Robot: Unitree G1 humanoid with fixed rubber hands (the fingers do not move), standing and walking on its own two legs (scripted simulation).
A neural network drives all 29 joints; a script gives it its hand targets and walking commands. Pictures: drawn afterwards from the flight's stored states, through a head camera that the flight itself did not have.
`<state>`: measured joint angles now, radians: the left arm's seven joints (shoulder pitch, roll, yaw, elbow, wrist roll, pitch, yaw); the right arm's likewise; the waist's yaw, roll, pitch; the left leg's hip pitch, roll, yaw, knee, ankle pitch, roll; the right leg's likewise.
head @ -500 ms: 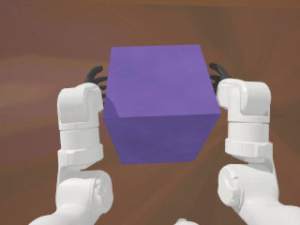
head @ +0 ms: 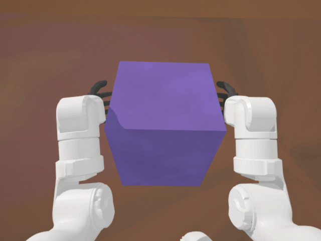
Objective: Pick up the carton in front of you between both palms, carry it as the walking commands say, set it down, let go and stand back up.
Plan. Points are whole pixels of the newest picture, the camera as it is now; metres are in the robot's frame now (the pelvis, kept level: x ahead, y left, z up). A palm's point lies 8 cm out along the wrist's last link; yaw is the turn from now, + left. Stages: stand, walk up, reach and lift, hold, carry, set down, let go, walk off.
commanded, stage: carry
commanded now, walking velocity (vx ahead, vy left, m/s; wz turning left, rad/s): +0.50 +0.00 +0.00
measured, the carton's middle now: (162, 128) +0.39 -0.02 +0.07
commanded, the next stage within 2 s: none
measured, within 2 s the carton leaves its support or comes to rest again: neither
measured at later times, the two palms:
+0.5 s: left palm (82, 27) +0.67 +0.17 +0.20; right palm (183, 12) +0.71 -0.13 +0.21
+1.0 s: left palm out of the picture +1.01 +0.13 +0.26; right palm out of the picture +0.99 -0.17 +0.25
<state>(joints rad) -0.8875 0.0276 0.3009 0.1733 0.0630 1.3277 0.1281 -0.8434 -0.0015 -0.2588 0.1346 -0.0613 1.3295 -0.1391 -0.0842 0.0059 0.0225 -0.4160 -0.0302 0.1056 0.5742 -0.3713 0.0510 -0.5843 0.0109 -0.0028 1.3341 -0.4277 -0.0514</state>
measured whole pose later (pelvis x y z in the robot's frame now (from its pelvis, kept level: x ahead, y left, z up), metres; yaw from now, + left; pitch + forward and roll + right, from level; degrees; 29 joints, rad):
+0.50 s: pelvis +0.30 -0.03 +0.05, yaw +1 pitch +5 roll +0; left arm -0.86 0.02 0.25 0.11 0.01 1.31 0.16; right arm -0.90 -0.01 -0.33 0.10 -0.09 1.36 -0.13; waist 0.13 -0.01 0.02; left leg -0.73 0.02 0.03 1.10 -0.43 0.04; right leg -0.31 0.01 -0.11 0.50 -0.42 -0.08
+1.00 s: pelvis +0.62 +0.00 +0.07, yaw +0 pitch +5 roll -2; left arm -0.93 0.02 0.32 0.17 0.09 1.35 0.13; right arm -0.91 -0.03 -0.28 0.17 -0.03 1.33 -0.16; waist -0.07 0.03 -0.04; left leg -0.15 0.04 0.09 0.49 -0.54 0.00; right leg -0.65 0.00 -0.14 0.72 -0.34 -0.07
